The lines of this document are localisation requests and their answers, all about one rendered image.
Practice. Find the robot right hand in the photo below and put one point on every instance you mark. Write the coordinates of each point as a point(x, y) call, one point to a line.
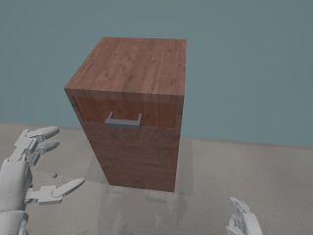
point(247, 225)

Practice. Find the drawer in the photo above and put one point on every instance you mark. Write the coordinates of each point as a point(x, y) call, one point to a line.
point(154, 113)

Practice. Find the robot left forearm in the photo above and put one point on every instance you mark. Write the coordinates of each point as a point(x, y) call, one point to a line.
point(13, 222)

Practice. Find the cabinet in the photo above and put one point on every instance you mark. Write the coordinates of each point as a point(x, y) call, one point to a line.
point(141, 69)

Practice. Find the robot left hand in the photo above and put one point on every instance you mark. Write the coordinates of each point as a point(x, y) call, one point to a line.
point(15, 173)

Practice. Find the handle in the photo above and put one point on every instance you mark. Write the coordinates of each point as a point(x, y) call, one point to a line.
point(123, 123)

